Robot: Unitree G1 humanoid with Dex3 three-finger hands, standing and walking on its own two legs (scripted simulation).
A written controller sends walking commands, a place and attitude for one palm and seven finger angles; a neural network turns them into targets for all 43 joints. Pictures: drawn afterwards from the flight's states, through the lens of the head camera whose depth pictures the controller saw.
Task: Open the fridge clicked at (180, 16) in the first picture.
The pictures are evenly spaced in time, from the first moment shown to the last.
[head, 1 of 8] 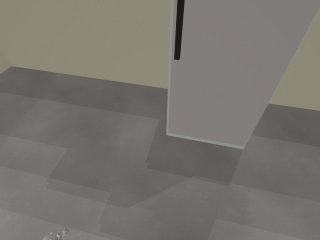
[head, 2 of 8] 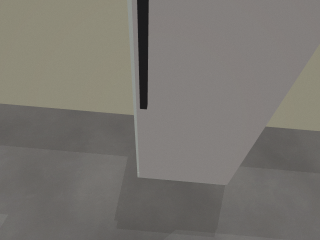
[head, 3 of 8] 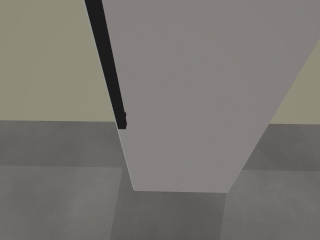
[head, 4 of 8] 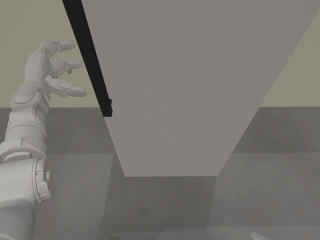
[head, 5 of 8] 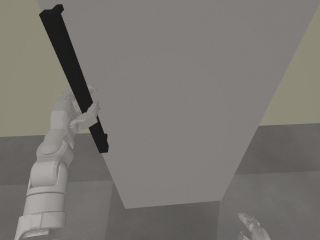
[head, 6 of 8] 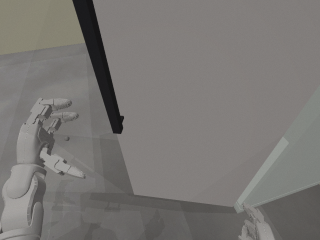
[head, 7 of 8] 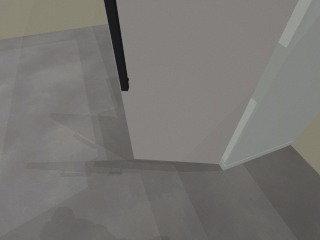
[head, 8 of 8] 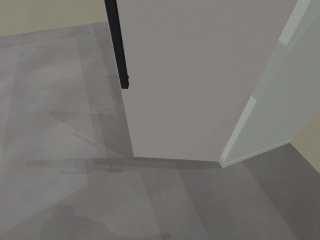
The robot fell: no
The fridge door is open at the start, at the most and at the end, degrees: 0 73 65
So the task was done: yes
